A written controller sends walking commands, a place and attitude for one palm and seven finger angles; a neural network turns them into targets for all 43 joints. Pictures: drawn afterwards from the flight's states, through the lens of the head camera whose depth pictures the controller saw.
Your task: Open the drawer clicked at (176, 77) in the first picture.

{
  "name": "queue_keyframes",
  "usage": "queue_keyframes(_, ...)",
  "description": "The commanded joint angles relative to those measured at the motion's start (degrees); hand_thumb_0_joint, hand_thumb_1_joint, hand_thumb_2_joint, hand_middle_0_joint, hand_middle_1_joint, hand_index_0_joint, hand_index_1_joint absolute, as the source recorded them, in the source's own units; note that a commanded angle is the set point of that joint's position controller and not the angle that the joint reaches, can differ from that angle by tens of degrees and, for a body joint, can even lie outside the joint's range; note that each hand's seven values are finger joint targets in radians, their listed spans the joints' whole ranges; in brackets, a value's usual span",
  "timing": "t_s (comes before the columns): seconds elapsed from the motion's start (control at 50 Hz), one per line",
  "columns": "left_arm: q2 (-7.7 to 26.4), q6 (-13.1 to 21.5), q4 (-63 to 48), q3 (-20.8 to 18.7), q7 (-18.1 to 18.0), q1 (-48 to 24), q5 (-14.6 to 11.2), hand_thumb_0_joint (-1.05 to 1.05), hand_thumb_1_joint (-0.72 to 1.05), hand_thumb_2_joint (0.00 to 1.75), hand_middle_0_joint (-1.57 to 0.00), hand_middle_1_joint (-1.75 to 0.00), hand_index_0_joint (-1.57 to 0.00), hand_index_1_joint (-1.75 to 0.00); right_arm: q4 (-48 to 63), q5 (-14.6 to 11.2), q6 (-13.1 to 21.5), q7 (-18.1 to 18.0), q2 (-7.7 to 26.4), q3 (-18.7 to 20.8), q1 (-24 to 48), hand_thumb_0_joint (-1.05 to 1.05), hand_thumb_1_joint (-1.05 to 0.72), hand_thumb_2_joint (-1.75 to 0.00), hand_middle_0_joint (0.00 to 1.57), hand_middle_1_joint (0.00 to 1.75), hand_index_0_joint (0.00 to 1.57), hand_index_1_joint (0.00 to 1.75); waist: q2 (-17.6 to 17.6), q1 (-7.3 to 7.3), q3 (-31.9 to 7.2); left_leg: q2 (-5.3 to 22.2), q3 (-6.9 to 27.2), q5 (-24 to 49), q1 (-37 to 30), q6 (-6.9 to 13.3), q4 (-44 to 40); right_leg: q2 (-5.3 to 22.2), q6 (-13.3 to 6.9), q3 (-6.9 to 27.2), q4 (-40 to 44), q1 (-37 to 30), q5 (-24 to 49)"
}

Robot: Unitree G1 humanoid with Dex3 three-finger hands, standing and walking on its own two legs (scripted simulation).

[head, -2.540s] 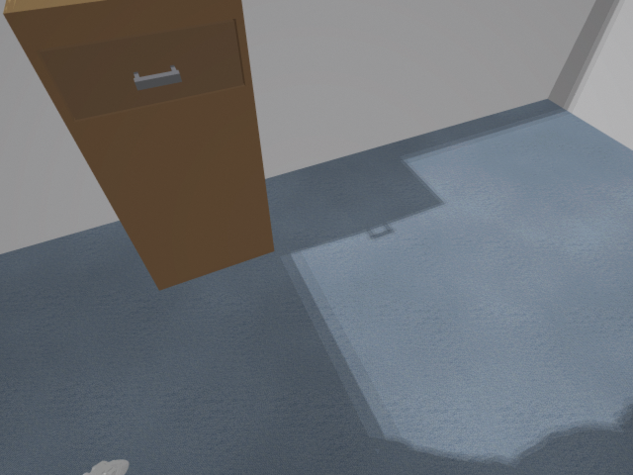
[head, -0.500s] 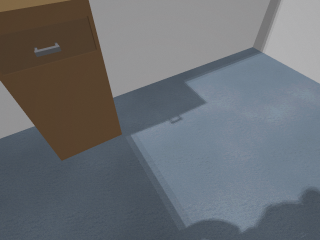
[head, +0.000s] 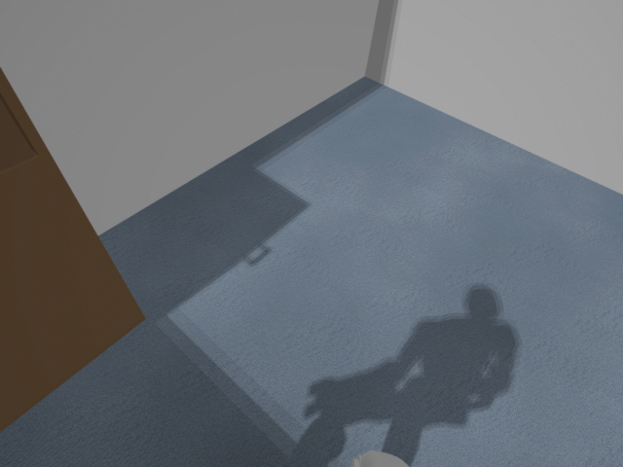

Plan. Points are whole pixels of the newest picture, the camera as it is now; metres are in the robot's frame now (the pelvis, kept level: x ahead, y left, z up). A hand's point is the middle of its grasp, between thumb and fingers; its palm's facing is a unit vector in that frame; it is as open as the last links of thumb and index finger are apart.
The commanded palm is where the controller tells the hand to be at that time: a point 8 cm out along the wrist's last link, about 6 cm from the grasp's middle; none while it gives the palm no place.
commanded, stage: walk to a spot facing it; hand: left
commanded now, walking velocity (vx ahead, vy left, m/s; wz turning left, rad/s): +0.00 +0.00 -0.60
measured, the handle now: out of the picture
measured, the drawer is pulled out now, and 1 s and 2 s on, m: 0.00 0.00 0.00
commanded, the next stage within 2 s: none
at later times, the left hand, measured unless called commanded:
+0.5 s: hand (232, 384) +0.26 +0.15 -0.17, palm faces -0.31 -0.93 -0.20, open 7.4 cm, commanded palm none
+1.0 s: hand (256, 349) +0.33 +0.12 -0.17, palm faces -0.56 -0.79 -0.25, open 7.4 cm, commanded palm none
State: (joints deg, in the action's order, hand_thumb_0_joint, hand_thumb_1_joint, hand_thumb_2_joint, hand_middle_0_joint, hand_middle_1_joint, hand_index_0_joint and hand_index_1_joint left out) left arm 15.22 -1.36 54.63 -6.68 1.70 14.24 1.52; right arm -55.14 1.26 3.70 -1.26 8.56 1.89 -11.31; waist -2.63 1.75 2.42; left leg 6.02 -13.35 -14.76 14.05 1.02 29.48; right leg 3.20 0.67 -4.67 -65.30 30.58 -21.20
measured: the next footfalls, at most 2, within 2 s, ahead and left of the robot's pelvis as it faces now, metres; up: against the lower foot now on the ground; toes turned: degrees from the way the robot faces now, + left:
right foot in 0.24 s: +0.15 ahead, -0.13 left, +0.00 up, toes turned -15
left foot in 0.58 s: +0.20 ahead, +0.12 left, +0.00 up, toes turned -14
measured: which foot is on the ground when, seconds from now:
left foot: down 0.00-0.24, up 0.26-0.56, down 0.58-0.98, up 1.00-1.00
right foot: up 0.00-0.22, down 0.24-0.58, up 0.60-0.96, down 0.98-1.00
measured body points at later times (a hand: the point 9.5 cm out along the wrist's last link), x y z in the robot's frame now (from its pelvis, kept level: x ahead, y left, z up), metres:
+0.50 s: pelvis +0.10 +0.00 -0.01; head +0.14 -0.01 +0.44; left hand +0.28 +0.19 -0.15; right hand +0.10 -0.26 -0.15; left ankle +0.15 +0.14 -0.70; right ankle +0.11 -0.12 -0.74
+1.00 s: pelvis +0.13 +0.00 -0.01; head +0.16 -0.04 +0.43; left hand +0.35 +0.16 -0.15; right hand +0.01 -0.23 -0.17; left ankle +0.17 +0.13 -0.73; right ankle +0.06 -0.08 -0.74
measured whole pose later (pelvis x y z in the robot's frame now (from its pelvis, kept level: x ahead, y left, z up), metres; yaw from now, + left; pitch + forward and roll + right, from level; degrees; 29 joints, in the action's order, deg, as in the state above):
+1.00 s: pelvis +0.13 +0.00 -0.01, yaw -36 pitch +1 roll +0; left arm 13.1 -2.6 51.2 -4.9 1.8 9.6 1.4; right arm -53.6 1.2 -0.7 0.0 12.2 3.6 -14.2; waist 1.3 -1.0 5.2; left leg 11.7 -17.7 -22.9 14.3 -2.9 39.5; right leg 1.7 -0.7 -5.6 -34.8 17.2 -17.8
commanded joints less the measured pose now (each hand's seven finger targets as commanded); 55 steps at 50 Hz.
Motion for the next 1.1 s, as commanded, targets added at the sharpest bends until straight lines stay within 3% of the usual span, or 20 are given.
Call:
queue_keyframes(0.0, -2.3, -0.8, -5.3, 1.1, 0.7, -0.5, 0.2, 0.00, 0.90, 0.90, -0.20, -0.30, -0.20, -0.30, 2.2, 0.3, 0.1, -0.4, 10.4, 2.6, -3.4, 0.00, -0.90, -0.90, 0.20, 0.30, 0.20, 0.30, 10.3, -1.36, -0.4, 15.0, 4.8, 17.5, -1.3, 6.3, -13.2, 2.7, 1.3, 1.1, 10.6, -0.7, 4.2)
queue_keyframes(0.14, 0.0, -0.2, -9.2, 1.4, 0.4, -7.4, 0.4, 0.00, 0.90, 0.90, -0.20, -0.30, -0.20, -0.30, 2.3, 0.7, -1.8, 0.3, 13.3, 3.6, -5.7, 0.00, -0.90, -0.90, 0.20, 0.30, 0.20, 0.30, 9.1, -3.08, -1.3, 15.9, 1.1, 25.1, -5.9, 4.1, -3.3, -0.9, -0.3, -2.7, 26.3, -8.6, 4.3)
queue_keyframes(0.18, 3.7, 0.9, -7.3, 0.8, -0.2, 1.0, 0.5, 0.00, 0.90, 0.90, -0.20, -0.30, -0.20, -0.30, 3.4, 0.1, -2.2, 0.7, 13.8, 3.5, -5.5, 0.00, -0.90, -0.90, 0.20, 0.30, 0.20, 0.30, 4.3, 1.98, -6.2, 13.0, -3.1, 27.7, -1.0, -0.1, 14.1, -0.8, -2.6, -1.4, 36.0, -23.8, 14.5)
queue_keyframes(0.2, 11.3, 1.8, -6.4, -0.6, -1.1, 6.0, 0.7, 0.00, 0.90, 0.90, -0.20, -0.30, -0.20, -0.30, 5.6, -0.4, -2.6, 1.2, 10.1, 2.4, -6.3, 0.00, -0.90, -0.90, 0.20, 0.30, 0.20, 0.30, -12.1, 3.88, -11.2, 4.9, -4.9, -2.4, 16.3, -4.2, 31.7, 14.3, -8.8, 20.4, 38.7, -38.7, 35.8)
queue_keyframes(0.22, 14.9, 1.5, -5.5, -1.2, -1.9, 9.2, -0.9, 0.00, 0.90, 0.90, -0.20, -0.30, -0.20, -0.30, 7.5, -0.6, -3.0, 0.3, 9.8, 2.1, -4.2, 0.00, -0.90, -0.90, 0.20, 0.30, 0.20, 0.30, -12.8, 4.65, -13.7, 0.2, 3.9, -22.6, 22.2, -5.4, 42.6, 22.4, -15.3, 28.5, 40.0, -39.1, 55.8)
queue_keyframes(0.26, 12.2, 0.9, -7.3, -0.7, -2.8, 2.9, -0.9, 0.00, 0.90, 0.90, -0.20, -0.30, -0.20, -0.30, 7.7, -0.6, -3.5, -0.3, 10.2, 2.0, -0.3, 0.00, -0.90, -0.90, 0.20, 0.30, 0.20, 0.30, -8.5, 2.88, -10.2, 2.7, 11.2, -18.0, 22.8, -5.2, 44.1, 18.0, -15.2, 25.5, 40.8, -31.7, 43.1)
queue_keyframes(0.34, 9.0, 0.4, -10.0, 0.6, -2.9, -8.1, -0.1, 0.00, 0.90, 0.90, -0.20, -0.30, -0.20, -0.30, 5.4, -0.1, -5.3, -0.1, 9.4, 1.8, -4.3, 0.00, -0.90, -0.90, 0.20, 0.30, 0.20, 0.30, -4.5, -3.08, -6.3, 1.6, 10.3, -10.1, 13.1, -6.0, 33.4, 10.4, -10.8, 15.7, 43.3, -16.4, 30.0)
queue_keyframes(0.46, 9.4, -0.3, -9.8, -0.1, -2.0, -7.7, 0.1, 0.00, 0.90, 0.90, -0.20, -0.30, -0.20, -0.30, 6.7, -0.7, -4.4, -0.2, 8.2, 1.7, -4.6, 0.00, -0.90, -0.90, 0.20, 0.30, 0.20, 0.30, -6.4, -2.93, -6.5, -2.4, 8.1, -8.0, 5.9, -5.2, 15.7, 7.8, -10.2, 20.3, 42.0, -13.0, 22.1)
queue_keyframes(0.52, 7.0, -1.0, -10.4, 0.1, -1.8, -8.9, -0.6, 0.00, 0.90, 0.90, -0.20, -0.30, -0.20, -0.30, 5.5, -0.8, -3.3, -0.8, 9.3, 2.1, -9.2, 0.00, -0.90, -0.90, 0.20, 0.30, 0.20, 0.30, -3.5, -5.41, -7.8, -2.0, 8.5, 0.8, -5.7, -4.3, -2.5, 3.4, -5.5, 19.0, 35.4, -8.4, 18.2)
queue_keyframes(0.56, 1.6, -1.3, -12.1, 1.0, -0.9, -6.1, -0.9, 0.00, 0.90, 0.90, -0.20, -0.30, -0.20, -0.30, 7.6, 0.2, -2.9, -0.8, 17.9, 3.5, -7.9, 0.00, -0.90, -0.90, 0.20, 0.30, 0.20, 0.30, 22.4, -4.17, -4.9, 21.2, 31.8, 1.9, -8.0, 4.9, -16.4, -6.9, 0.9, 5.3, 10.8, 5.7, -12.3)
queue_keyframes(0.58, 3.5, -1.6, -10.9, 0.4, -0.9, -6.1, 0.1, 0.00, 0.90, 0.90, -0.20, -0.30, -0.20, -0.30, 7.3, 0.3, -2.7, -1.0, 16.8, 3.4, -5.5, 0.00, -0.90, -0.90, 0.20, 0.30, 0.20, 0.30, 20.5, -4.48, -4.1, 22.4, 32.2, 2.4, -4.0, 6.3, -16.6, -4.2, 1.6, 8.6, 1.5, 5.2, -11.2)
queue_keyframes(0.62, 4.0, -1.4, -9.1, -0.6, 0.0, -4.9, 0.2, 0.00, 0.90, 0.90, -0.20, -0.30, -0.20, -0.30, 8.9, 0.5, -2.3, -1.1, 13.0, 2.5, 0.1, 0.00, -0.90, -0.90, 0.20, 0.30, 0.20, 0.30, 13.3, -1.45, -0.8, 15.7, 21.4, 7.1, -0.7, 5.4, -14.2, -2.3, 2.0, 7.3, -5.5, 4.2, -4.1)
queue_keyframes(0.66, 2.3, -1.7, -7.9, -0.2, 0.4, -3.4, -0.1, 0.00, 0.90, 0.90, -0.20, -0.30, -0.20, -0.30, 8.7, 0.3, -2.0, -1.1, 11.7, 2.4, 0.3, 0.00, -0.90, -0.90, 0.20, 0.30, 0.20, 0.30, 11.3, -1.27, -2.7, 12.8, 13.1, 16.6, -4.7, 4.4, -11.6, -1.5, 2.8, 5.5, -5.6, 4.0, -1.2)
queue_keyframes(0.84, 0.1, -1.4, -9.1, 1.0, 0.4, -8.1, -0.3, 0.00, 0.90, 0.90, -0.20, -0.30, -0.20, -0.30, 4.4, 0.4, -3.0, -0.2, 13.6, 4.3, -5.9, 0.00, -0.90, -0.90, 0.20, 0.30, 0.20, 0.30, 14.4, -5.18, -3.4, 15.7, 5.0, 28.7, -12.0, 5.8, -6.5, -0.8, 2.4, -1.1, 17.6, -3.4, -4.8)
queue_keyframes(0.92, 1.4, -0.1, -7.8, 0.8, 0.0, -3.4, -0.3, 0.00, 0.90, 0.90, -0.20, -0.30, -0.20, -0.30, 4.4, 0.1, -3.3, 0.3, 14.8, 4.9, -4.4, 0.00, -0.90, -0.90, 0.20, 0.30, 0.20, 0.30, 13.0, -2.41, -6.5, 14.8, 0.8, 29.9, -10.3, 1.7, 3.1, -2.8, 0.2, -3.1, 35.0, -14.3, 5.4)
queue_keyframes(0.94, 4.6, 0.5, -6.6, 0.4, -0.5, 1.0, 0.0, 0.00, 0.90, 0.90, -0.20, -0.30, -0.20, -0.30, 4.7, -0.4, -3.4, 0.7, 13.7, 4.8, -4.8, 0.00, -0.90, -0.90, 0.20, 0.30, 0.20, 0.30, 6.6, 0.02, -9.2, 13.3, -0.7, 25.7, -3.4, -1.2, 12.6, 0.1, -1.6, 1.1, 42.0, -25.7, 16.1)
queue_keyframes(0.96, 11.5, 1.3, -5.3, -1.0, -1.5, 5.6, 0.4, 0.00, 0.90, 0.90, -0.20, -0.30, -0.20, -0.30, 7.6, -0.6, -3.6, 0.9, 9.2, 3.5, -2.7, 0.00, -0.90, -0.90, 0.20, 0.30, 0.20, 0.30, -12.6, 2.56, -10.0, 5.0, -2.4, -7.7, 16.2, -5.0, 26.0, 15.1, -7.7, 21.3, 43.0, -38.5, 40.6)
queue_keyframes(0.98, 13.7, 0.9, -4.3, -1.3, -2.2, 8.2, -0.8, 0.00, 0.90, 0.90, -0.20, -0.30, -0.20, -0.30, 9.5, -0.7, -4.2, 0.2, 8.8, 2.9, 0.5, 0.00, -0.90, -0.90, 0.20, 0.30, 0.20, 0.30, -12.0, 3.61, -10.2, 1.6, 6.0, -22.9, 21.0, -5.7, 34.8, 21.1, -13.1, 24.6, 40.8, -35.9, 56.2)
queue_keyframes(1.0, 12.9, 0.8, -4.6, -1.7, -2.7, 7.0, -0.7, 0.00, 0.90, 0.90, -0.20, -0.30, -0.20, -0.30, 9.8, -0.7, -4.6, -0.5, 8.1, 2.5, 2.5, 0.00, -0.90, -0.90, 0.20, 0.30, 0.20, 0.30, -14.2, 3.37, -9.7, 1.8, 10.9, -21.7, 22.9, -5.2, 37.9, 18.4, -13.7, 24.7, 41.5, -33.3, 51.7)
queue_keyframes(1.08, 7.8, 0.5, -7.7, 0.1, -2.8, -4.0, -0.4, 0.00, 0.90, 0.90, -0.20, -0.30, -0.20, -0.30, 6.8, -0.1, -5.4, -0.1, 9.1, 2.7, 1.5, 0.00, -0.90, -0.90, 0.20, 0.30, 0.20, 0.30, -5.2, -1.41, -5.2, 1.9, 11.4, -9.3, 18.2, -6.4, 35.2, 10.6, -10.6, 16.0, 42.3, -23.6, 37.6)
